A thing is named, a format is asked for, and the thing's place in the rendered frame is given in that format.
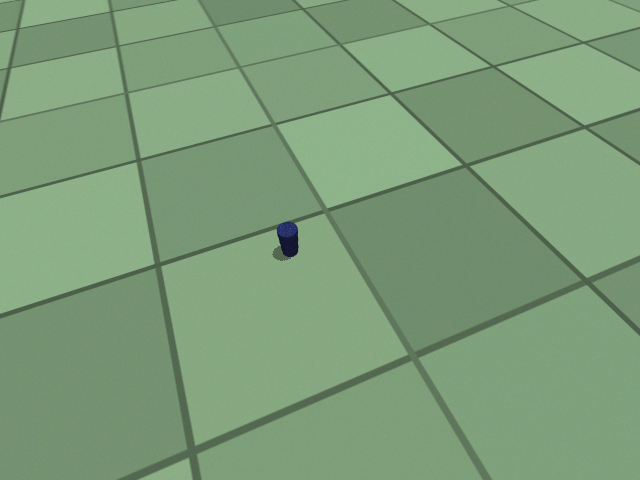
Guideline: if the cup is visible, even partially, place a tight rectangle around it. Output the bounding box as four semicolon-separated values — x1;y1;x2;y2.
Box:
277;222;298;257

